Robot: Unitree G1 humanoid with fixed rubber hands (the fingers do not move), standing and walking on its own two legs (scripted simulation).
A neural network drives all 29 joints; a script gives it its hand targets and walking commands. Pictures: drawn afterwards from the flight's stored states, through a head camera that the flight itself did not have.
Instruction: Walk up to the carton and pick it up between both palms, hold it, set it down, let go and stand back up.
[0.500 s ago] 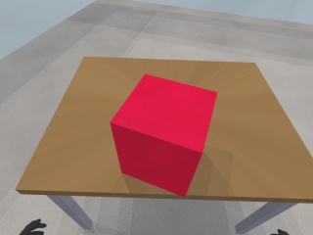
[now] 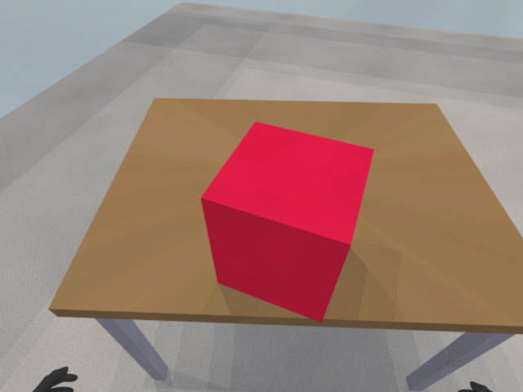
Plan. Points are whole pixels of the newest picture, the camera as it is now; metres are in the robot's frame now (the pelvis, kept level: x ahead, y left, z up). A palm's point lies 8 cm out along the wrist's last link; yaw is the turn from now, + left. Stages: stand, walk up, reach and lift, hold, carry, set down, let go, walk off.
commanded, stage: walk up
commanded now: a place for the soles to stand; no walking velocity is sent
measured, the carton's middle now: (288, 222) +0.41 -0.02 +0.02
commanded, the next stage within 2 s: reach and lift in 1.10 s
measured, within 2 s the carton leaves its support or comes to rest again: neither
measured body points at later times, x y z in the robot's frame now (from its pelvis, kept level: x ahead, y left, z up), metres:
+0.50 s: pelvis +0.02 +0.01 +0.00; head +0.02 +0.02 +0.45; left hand +0.13 +0.35 -0.08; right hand +0.15 -0.31 -0.07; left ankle +0.04 +0.13 -0.73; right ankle +0.03 -0.14 -0.72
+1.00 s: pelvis +0.04 +0.01 +0.00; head +0.05 +0.00 +0.45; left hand +0.14 +0.35 -0.07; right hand +0.17 -0.32 -0.08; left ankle +0.04 +0.13 -0.73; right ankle +0.04 -0.15 -0.73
